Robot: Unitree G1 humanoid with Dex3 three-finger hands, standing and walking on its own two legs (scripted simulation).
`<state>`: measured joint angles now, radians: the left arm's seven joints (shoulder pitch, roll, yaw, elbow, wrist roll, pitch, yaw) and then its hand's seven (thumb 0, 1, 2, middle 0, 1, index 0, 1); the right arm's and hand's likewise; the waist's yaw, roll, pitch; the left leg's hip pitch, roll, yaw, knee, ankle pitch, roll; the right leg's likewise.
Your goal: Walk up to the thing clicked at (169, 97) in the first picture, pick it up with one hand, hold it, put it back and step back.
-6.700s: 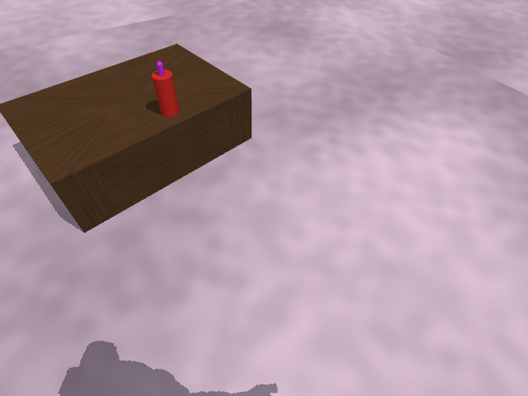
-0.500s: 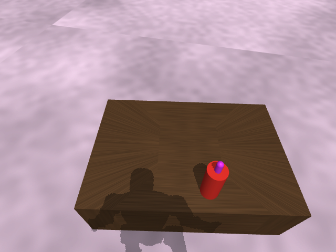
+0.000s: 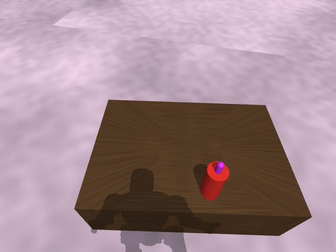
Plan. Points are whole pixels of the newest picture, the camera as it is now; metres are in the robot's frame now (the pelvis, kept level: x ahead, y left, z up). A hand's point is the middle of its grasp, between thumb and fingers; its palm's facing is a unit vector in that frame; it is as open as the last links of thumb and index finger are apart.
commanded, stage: stand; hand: right
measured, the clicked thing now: (214, 178) +0.46 -0.20 -0.33
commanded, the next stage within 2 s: go down in 0.58 s
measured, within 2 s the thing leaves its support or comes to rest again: neither
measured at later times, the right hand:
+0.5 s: hand out of the picture +0.08 -0.25 -0.16, palm faces -0.03 +0.94 -0.34, open 7.4 cm
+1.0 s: hand out of the picture +0.15 -0.26 -0.15, palm faces +0.03 +0.94 -0.34, open 12.9 cm
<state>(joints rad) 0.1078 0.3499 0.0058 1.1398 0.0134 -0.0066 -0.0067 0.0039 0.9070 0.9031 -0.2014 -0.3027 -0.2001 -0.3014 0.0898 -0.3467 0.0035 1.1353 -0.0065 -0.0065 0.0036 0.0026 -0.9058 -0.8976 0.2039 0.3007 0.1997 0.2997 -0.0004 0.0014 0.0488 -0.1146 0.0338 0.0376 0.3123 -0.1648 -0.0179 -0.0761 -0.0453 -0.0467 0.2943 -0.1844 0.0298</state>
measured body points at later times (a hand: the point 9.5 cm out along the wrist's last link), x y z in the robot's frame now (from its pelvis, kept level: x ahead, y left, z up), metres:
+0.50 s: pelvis +0.00 +0.00 +0.00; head +0.01 +0.00 +0.45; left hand +0.07 +0.30 -0.13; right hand +0.08 -0.30 -0.13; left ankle +0.00 +0.13 -0.75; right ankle -0.02 -0.14 -0.75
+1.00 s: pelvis -0.01 +0.00 -0.01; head +0.04 +0.00 +0.43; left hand +0.09 +0.26 -0.13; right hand +0.15 -0.31 -0.13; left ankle +0.00 +0.13 -0.75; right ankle -0.02 -0.14 -0.75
